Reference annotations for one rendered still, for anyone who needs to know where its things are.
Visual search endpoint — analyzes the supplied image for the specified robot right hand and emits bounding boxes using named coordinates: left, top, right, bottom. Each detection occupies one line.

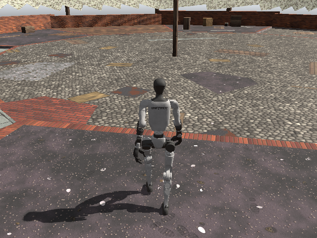
left=171, top=135, right=182, bottom=146

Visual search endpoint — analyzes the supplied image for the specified robot left shin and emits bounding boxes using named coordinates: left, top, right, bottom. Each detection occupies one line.
left=144, top=157, right=152, bottom=186

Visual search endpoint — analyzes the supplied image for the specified robot left hand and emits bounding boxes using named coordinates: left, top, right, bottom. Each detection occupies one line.
left=133, top=148, right=146, bottom=164

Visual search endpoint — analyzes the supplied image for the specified robot right forearm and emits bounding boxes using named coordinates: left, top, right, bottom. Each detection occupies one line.
left=175, top=119, right=182, bottom=137

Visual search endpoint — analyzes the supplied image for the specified robot left upper arm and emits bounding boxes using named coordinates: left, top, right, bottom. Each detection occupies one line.
left=139, top=99, right=149, bottom=128

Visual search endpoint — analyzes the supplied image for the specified robot torso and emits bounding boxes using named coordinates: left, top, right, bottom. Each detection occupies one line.
left=148, top=97, right=171, bottom=149

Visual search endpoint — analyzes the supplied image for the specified robot right upper arm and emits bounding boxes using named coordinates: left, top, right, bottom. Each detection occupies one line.
left=169, top=100, right=181, bottom=126

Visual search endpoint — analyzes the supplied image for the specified robot left forearm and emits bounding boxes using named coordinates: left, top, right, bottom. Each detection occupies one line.
left=134, top=121, right=144, bottom=149

